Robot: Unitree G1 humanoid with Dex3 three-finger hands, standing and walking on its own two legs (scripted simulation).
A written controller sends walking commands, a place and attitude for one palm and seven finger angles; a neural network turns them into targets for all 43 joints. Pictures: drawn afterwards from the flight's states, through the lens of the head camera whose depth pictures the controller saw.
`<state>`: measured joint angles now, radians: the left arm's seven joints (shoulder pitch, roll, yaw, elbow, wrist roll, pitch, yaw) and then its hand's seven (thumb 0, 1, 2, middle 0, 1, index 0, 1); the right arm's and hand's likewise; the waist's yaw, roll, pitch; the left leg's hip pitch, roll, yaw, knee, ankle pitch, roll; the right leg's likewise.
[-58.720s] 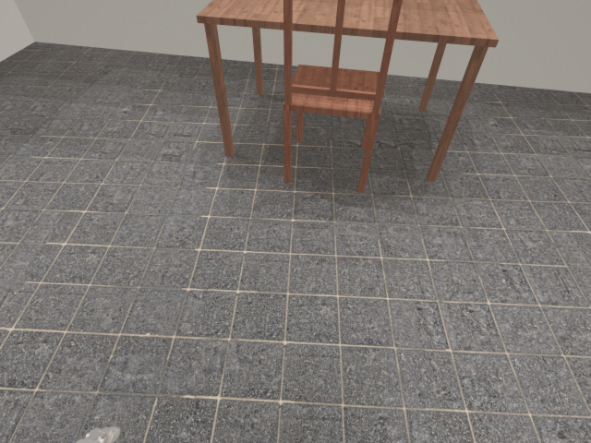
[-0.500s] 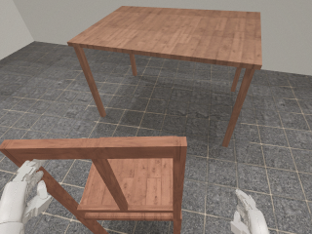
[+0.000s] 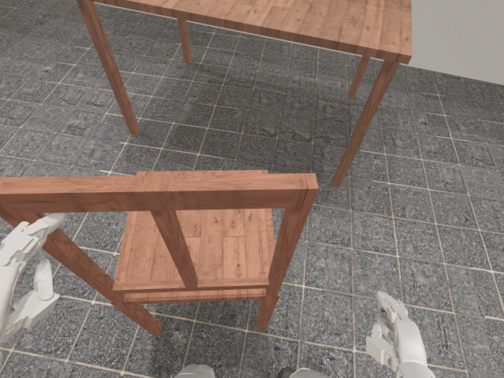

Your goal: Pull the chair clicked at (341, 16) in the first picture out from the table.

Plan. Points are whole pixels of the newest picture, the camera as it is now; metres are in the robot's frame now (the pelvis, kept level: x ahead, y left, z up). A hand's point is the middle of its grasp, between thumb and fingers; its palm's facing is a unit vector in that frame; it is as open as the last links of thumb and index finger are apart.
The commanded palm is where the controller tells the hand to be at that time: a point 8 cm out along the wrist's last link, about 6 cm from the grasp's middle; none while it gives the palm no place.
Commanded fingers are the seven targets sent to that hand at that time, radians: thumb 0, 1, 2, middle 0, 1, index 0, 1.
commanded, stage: step back with the hand held close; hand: left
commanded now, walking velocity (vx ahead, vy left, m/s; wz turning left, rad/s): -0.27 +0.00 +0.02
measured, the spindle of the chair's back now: (180, 253) +0.31 +0.16 -0.06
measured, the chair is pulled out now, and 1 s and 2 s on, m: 0.66 0.66 0.66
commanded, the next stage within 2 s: stop stepping back and stand still in 0.78 s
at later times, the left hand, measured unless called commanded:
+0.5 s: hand out of the picture +0.15 +0.28 +0.16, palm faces +0.41 -0.77 -0.49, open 7.4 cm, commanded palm +0.08 +0.33 +0.18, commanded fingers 0.00 0.90 0.90 -0.20 -0.30 -0.20 -0.30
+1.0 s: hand out of the picture +0.06 +0.29 +0.17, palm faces +0.38 -0.80 -0.47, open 7.4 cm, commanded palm -0.01 +0.33 +0.18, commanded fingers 0.00 0.90 0.90 -0.20 -0.30 -0.20 -0.30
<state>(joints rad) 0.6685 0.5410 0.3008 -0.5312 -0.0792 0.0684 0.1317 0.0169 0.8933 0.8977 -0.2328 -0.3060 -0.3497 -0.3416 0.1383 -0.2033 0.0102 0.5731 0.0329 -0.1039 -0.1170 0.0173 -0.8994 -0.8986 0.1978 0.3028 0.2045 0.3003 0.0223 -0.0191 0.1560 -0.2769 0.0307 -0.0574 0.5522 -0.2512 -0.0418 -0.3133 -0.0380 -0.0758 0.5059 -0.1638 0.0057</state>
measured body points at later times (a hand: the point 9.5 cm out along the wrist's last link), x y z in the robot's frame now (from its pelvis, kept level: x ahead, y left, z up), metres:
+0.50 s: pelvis -0.06 +0.03 -0.01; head -0.05 +0.04 +0.44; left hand +0.12 +0.32 +0.19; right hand +0.09 -0.22 -0.09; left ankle +0.03 +0.15 -0.73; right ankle +0.00 -0.12 -0.72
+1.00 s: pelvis -0.15 +0.03 +0.00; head -0.11 +0.05 +0.45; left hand +0.03 +0.33 +0.20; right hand +0.03 -0.19 -0.07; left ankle -0.07 +0.14 -0.73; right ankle -0.17 -0.12 -0.70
